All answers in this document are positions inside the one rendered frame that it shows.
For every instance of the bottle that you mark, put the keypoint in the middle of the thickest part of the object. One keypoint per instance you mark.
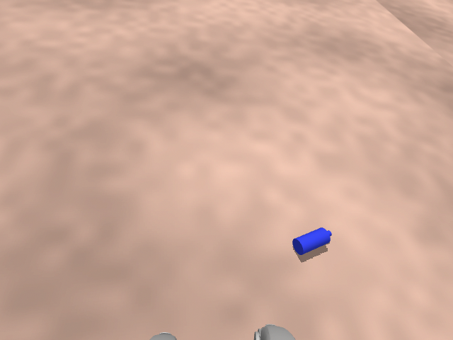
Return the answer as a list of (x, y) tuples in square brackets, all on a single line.
[(311, 240)]

